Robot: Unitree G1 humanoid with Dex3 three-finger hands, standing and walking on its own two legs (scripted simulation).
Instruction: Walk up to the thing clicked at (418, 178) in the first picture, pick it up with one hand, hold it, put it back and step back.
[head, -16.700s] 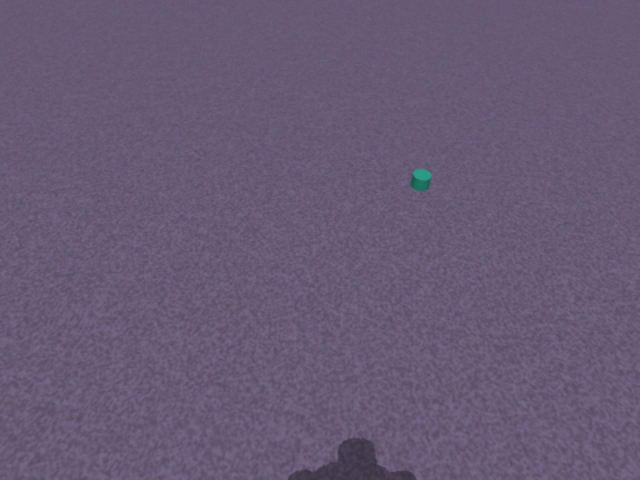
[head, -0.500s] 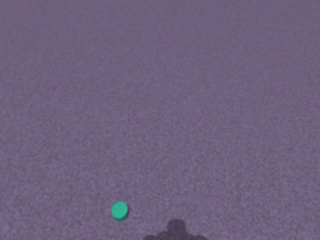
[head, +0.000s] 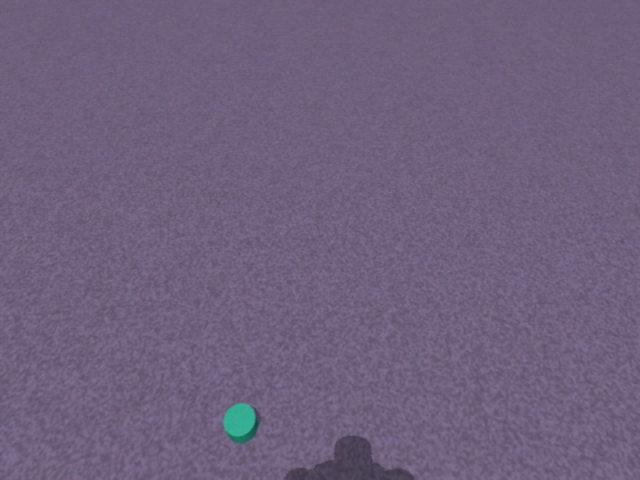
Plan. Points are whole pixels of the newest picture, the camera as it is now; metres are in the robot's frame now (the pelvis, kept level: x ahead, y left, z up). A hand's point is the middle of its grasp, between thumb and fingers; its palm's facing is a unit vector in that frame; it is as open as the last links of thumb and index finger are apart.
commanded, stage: stand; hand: left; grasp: from above
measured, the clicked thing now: (241, 423) +0.44 +0.24 -0.75
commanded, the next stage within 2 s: rise first in 0.46 s
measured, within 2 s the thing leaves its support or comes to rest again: neither
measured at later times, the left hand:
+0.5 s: hand out of the picture +0.07 +0.25 -0.16, palm faces -0.03 -0.94 -0.34, open 7.4 cm
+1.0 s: hand out of the picture +0.15 +0.26 -0.19, palm faces -0.06 -0.92 -0.39, open 12.4 cm
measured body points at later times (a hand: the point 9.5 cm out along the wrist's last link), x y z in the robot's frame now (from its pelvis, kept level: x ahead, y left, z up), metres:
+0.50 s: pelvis +0.00 +0.00 +0.00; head +0.01 +0.01 +0.45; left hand +0.07 +0.30 -0.14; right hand +0.07 -0.30 -0.13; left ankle +0.01 +0.13 -0.75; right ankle -0.01 -0.14 -0.75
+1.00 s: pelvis +0.00 +0.00 -0.04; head +0.07 +0.01 +0.40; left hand +0.15 +0.31 -0.16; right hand +0.12 -0.25 -0.16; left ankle +0.01 +0.13 -0.75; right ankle -0.01 -0.14 -0.75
